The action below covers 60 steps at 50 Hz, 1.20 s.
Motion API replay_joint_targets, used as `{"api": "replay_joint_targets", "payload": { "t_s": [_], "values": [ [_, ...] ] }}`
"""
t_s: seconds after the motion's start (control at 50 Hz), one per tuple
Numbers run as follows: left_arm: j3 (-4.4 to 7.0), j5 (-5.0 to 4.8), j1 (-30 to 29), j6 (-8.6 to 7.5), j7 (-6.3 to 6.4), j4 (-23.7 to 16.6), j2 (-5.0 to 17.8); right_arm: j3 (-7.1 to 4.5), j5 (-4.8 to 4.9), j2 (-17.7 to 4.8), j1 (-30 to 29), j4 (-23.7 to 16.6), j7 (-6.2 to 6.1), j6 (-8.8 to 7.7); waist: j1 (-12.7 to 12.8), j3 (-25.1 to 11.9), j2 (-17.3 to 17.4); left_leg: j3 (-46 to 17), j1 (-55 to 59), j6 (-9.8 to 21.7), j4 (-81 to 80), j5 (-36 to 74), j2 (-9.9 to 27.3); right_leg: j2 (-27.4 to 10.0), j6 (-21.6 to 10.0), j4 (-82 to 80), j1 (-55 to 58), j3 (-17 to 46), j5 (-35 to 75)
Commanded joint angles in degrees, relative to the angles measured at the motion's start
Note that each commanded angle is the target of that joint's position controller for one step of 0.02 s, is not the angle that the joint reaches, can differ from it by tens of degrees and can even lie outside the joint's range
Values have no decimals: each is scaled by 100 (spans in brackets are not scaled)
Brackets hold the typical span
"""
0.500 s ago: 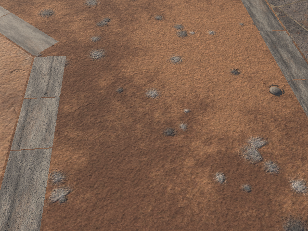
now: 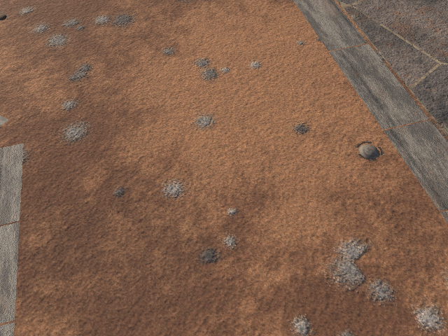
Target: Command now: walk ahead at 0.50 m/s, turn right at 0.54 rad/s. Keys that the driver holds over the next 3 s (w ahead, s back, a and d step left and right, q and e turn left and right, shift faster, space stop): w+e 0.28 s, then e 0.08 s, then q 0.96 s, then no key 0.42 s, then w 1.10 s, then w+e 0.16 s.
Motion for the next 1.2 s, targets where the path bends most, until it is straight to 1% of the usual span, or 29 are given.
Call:
{"api": "replay_joint_targets", "payload": {
  "t_s": [0.02, 0.12, 0.2, 0.22, 0.24, 0.26, 0.28, 0.3, 0.34, 0.36, 0.46, 0.54, 0.6, 0.62, 0.64, 0.66, 0.68, 0.7, 0.74, 0.8, 0.9, 0.96, 0.98, 1.0, 1.02, 1.04, 1.08, 1.12, 1.2],
  "values": [
    [288, -48, -129, -71, 118, -413, 1039, -48, 8, -253, -379, -424, 8, -47, -34, -187, -546, 171, 524, -133, -1188, 1148, -285, -1119, -795, -710, -411, 924, 885],
    [300, -102, 292, 16, 158, -244, 1001, -86, 126, -418, -933, -666, 115, -136, 146, -155, -654, -11, 886, -30, -2168, 1387, -514, -1313, -617, -257, 48, 1491, 342],
    [280, -62, 143, 97, 180, -294, 881, -241, 122, -708, -172, -500, 121, -244, -330, -410, -871, 92, 1973, 346, -2632, 668, -554, -1264, -375, 681, 334, 1881, 754],
    [175, -23, 103, 82, 154, -371, 605, -325, 28, -917, 508, -408, 81, -274, -661, -1019, -661, -276, 3213, 637, -2513, 585, -55, -954, -190, 1737, -54, 1588, 686],
    [68, -52, 592, 46, 148, -497, 257, -447, -72, -1389, 1293, -331, 31, -246, -697, -1928, 459, -2040, 5321, 1318, -2545, -4, 1211, -231, 226, 3628, -1640, 819, -684],
    [27, -143, 940, 2, 155, -598, 374, -461, 62, -1333, 1571, -140, 83, -156, -581, -2211, 1808, -4046, 5923, 1816, -3113, -1409, 1942, -192, 375, 4912, -2998, 504, -2562],
    [155, -179, 615, 14, 156, -496, 918, -324, 130, -810, 1269, -268, 79, -124, -691, -1416, 994, -3598, 5294, 1600, -3316, -2146, 1747, -564, 424, 5420, -3434, 637, -2168],
    [207, -126, 68, 58, 160, -582, 1051, -253, 78, -593, 931, -344, 49, -66, -714, -753, 513, -2635, 4506, 1394, -3332, -1280, 1523, -724, 488, 5495, -3409, 428, -1746],
    [267, -10, -232, 140, 168, -674, 930, -144, -20, -313, 405, -353, 35, -23, -420, -159, 217, -1246, 3318, 1232, -3421, 1191, 1039, -978, 579, 5050, -2919, 323, -1351],
    [261, -48, -58, 197, 154, -702, 803, -157, -37, -381, 317, -314, 35, -30, -246, -169, 528, -855, 2995, 1278, -3421, 2050, 1010, -1060, 645, 4917, -2610, 220, -1357],
    [27, 84, -232, 205, 133, -759, 165, -184, 79, -564, 242, 35, 82, -13, -116, -585, 396, 117, 2648, 1512, -3497, 3939, 674, -955, 740, 2925, -1685, -121, -420],
    [48, 95, -900, 129, 50, -849, 354, -230, 223, -821, 533, 267, 92, 135, -364, -685, 380, 60, 2864, 1374, -3256, 3466, 546, -665, 710, 1660, -1075, -307, 449],
    [137, 121, -832, 73, 65, -819, 543, -222, 319, -856, 479, 323, 60, 220, -156, -656, 367, -267, 2803, 1100, -2706, 2451, 452, -543, 473, 524, -313, -339, 1090],
    [211, 163, -731, 65, 121, -809, 777, -172, 281, -687, 611, 343, 58, 207, -132, -740, 229, -239, 2547, 845, -2377, 1912, 213, -832, 296, 272, 290, -134, 1917],
    [301, 279, -525, 94, 217, -901, 1215, -67, 106, -385, 736, 207, 69, 155, -181, -1245, -440, -23, 1863, 522, -1534, 406, -200, -1850, -92, 738, 1369, 637, 4120],
    [316, 270, -443, 216, 259, -915, 1247, 49, 105, -90, 1352, 283, 56, 177, -225, -1797, -1439, 376, 872, 179, -381, -2356, -604, -2993, -977, 871, 2226, 1515, 4814],
    [261, 231, -251, 278, 238, -865, 966, -62, 231, -499, 1136, 283, 31, 270, 64, -1853, -1427, 246, 532, 18, 667, -3262, -596, -3067, -1268, 570, 1955, 1806, 4089],
    [234, 176, -367, 291, 228, -832, 901, -174, 275, -759, 955, 220, 0, 374, 43, -1492, -1166, 217, 200, -34, 1361, -3065, -490, -2843, -1153, 389, 1655, 1527, 3244],
    [177, 108, -1010, 264, 227, -853, 742, -237, 227, -690, 1000, 276, -124, 633, -231, -962, -960, 170, 250, -173, 1540, -2394, -275, -2516, -855, 28, 733, 922, 1961],
    [200, 199, -1491, 245, 235, -755, 719, -216, 180, -409, 1060, 171, -189, 843, -461, -659, -1060, 462, 970, -277, 1090, -1738, -285, -2217, -755, -294, -296, 150, 1397],
    [274, 120, -1553, 261, 283, -547, 863, -199, 155, -420, 705, -178, -16, 868, -345, -854, -1101, 629, 1627, -28, -316, -1091, -202, -2427, -734, -163, -159, -203, 1338],
    [304, -32, -1640, 321, 286, -421, 953, -270, 140, -497, 997, -158, 97, 875, -561, -837, -964, 926, 2327, 304, -1478, -428, -399, -2391, -372, 306, -265, -444, 793],
    [284, -67, -1470, 344, 284, -309, 819, -322, 98, -591, 1121, -117, 92, 872, -567, -735, -706, 820, 2647, 494, -1958, -102, -501, -2170, -35, 755, -525, -684, 129],
    [236, 29, -1156, 377, 255, -214, 565, -437, 70, -1021, 1146, -187, 21, 858, -418, -472, 511, -393, 2986, 870, -2815, 982, 201, -1601, 529, 2009, -1293, -1286, -915],
    [183, 187, -1485, 380, 283, -539, 463, -537, -4, -1671, 1009, -433, -40, 828, -413, -148, 1879, -2508, 3016, 1929, -3329, 1894, 1569, -633, 1007, 3367, -2753, -1277, -2834],
    [247, 164, -1959, 365, 326, -620, 651, -485, -195, -1506, 1142, -462, 3, 691, -754, -441, 1227, -2651, 2772, 2299, -3458, 1524, 1605, -598, 912, 4380, -2762, -311, -2976],
    [333, 69, -1619, 388, 368, -417, 763, -419, -14, -1208, 545, -525, -21, 525, -348, -378, 654, -1750, 2791, 1689, -3314, 872, 996, -780, 760, 4581, -2855, -43, -1925],
    [383, 133, -1470, 386, 413, -278, 820, -303, 130, -893, 260, -608, -106, 546, -231, -497, 612, -1431, 2756, 1437, -3217, 1208, 740, -767, 829, 4609, -2650, -27, -1365],
    [324, 54, -1447, 310, 368, -269, 602, -297, 129, -872, 506, -644, -203, 594, -293, -724, 501, -1374, 3189, 1474, -3088, 1544, 564, -607, 977, 4006, -2547, 6, -941]
  ]
}}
